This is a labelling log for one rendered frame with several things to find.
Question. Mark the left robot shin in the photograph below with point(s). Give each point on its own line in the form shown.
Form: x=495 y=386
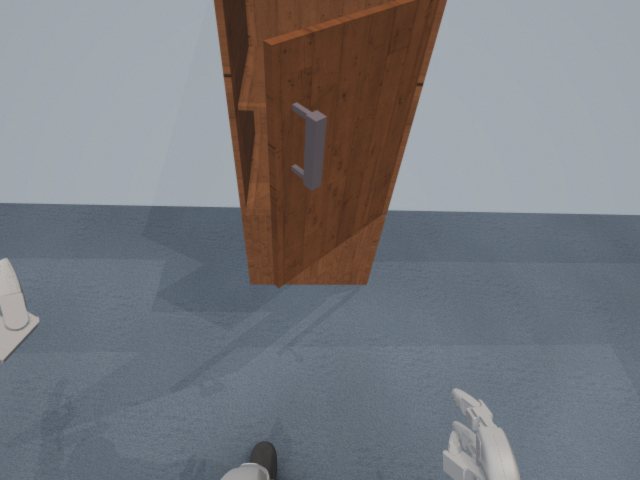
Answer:
x=255 y=465

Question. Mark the robot left hand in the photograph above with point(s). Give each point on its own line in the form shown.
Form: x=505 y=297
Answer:
x=16 y=324

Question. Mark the cupboard door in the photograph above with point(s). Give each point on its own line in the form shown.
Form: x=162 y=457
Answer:
x=361 y=71

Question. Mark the robot right hand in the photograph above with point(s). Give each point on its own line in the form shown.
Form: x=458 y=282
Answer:
x=489 y=455

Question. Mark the handle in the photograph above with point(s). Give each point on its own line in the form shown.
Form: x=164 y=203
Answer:
x=315 y=131

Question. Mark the robot left foot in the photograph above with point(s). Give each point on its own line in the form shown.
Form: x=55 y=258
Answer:
x=265 y=455

